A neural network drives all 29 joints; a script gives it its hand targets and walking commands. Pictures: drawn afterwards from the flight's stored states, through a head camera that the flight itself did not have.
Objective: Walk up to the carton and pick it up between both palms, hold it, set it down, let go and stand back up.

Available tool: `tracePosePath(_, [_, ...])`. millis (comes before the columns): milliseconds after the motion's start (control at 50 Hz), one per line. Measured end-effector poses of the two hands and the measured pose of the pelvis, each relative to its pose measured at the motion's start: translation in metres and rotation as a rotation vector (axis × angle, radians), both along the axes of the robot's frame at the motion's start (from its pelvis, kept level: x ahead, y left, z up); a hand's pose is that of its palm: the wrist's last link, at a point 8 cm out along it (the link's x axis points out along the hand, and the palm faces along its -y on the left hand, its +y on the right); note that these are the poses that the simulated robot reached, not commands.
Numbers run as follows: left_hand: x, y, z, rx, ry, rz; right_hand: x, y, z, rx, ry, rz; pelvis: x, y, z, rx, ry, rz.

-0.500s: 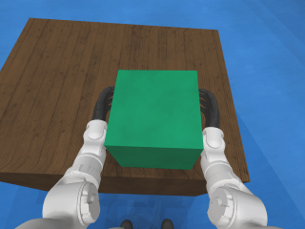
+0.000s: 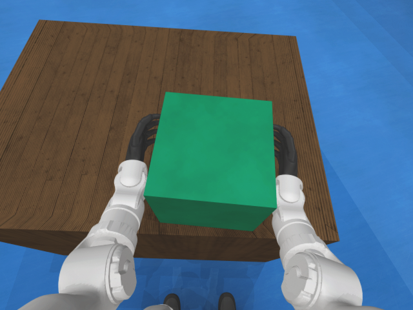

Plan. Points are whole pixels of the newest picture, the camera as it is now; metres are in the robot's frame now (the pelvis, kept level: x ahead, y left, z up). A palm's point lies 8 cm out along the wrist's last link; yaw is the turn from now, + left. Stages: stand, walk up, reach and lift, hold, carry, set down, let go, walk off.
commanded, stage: set down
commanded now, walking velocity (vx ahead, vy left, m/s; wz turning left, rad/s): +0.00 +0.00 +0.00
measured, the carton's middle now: (212, 166) +0.38 +0.00 -0.03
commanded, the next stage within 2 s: none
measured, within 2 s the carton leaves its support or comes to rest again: neither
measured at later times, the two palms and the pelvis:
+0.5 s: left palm (132, 160) +0.36 +0.16 +0.01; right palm (294, 183) +0.34 -0.16 -0.01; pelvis -0.05 +0.00 -0.02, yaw +0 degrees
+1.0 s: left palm (122, 182) +0.32 +0.17 +0.00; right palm (306, 194) +0.31 -0.18 +0.00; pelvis -0.07 -0.01 -0.03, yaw +0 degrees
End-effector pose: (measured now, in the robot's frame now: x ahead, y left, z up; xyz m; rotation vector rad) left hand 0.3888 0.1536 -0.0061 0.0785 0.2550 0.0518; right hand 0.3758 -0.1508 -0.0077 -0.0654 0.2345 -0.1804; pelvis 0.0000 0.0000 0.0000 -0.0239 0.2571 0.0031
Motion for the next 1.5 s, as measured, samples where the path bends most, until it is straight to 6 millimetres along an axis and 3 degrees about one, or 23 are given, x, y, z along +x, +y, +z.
tracePosePath(240, [-0.011,0.004,-0.001,-0.051,0.011,0.057,-0.018,0.001,-0.009,0.055,0.04,-0.008,-0.019,0.005,-0.006,-0.005,0.043,-0.002])
tracePosePath(400, [-0.018,0.002,0.01,-0.073,-0.002,0.043,-0.032,-0.003,-0.006,0.093,0.05,-0.031,-0.037,0.007,-0.014,-0.006,0.044,-0.002])
tracePosePath(660, [-0.043,0.008,0.018,-0.06,-0.004,0.039,-0.049,-0.031,0.005,0.098,0.058,-0.036,-0.061,-0.004,-0.023,0.01,0.002,-0.001])
tracePosePath(880, [-0.057,0.012,0.022,-0.065,-0.026,0.025,-0.059,-0.031,0.006,0.097,0.048,0.007,-0.072,-0.013,-0.029,0.023,-0.024,-0.001])
tracePosePath(1040, [-0.074,0.018,0.003,-0.07,0.021,0.021,-0.063,-0.028,0.008,0.087,0.017,0.016,-0.073,-0.011,-0.029,0.021,-0.029,-0.001])
tracePosePath(1220, [-0.106,0.033,-0.03,-0.064,0.078,0.06,-0.081,-0.034,-0.01,0.087,0.023,-0.006,-0.071,-0.009,-0.029,0.018,-0.026,0.0])
tracePosePath(1360, [-0.12,0.042,-0.028,-0.058,0.032,0.064,-0.103,-0.038,-0.021,0.094,0.021,-0.026,-0.071,-0.005,-0.028,0.013,-0.033,0.0])
tracePosePath(1500, [-0.137,0.05,-0.022,-0.066,0.012,0.067,-0.127,-0.042,-0.019,0.094,0.007,-0.045,-0.072,-0.001,-0.025,0.007,-0.078,0.001])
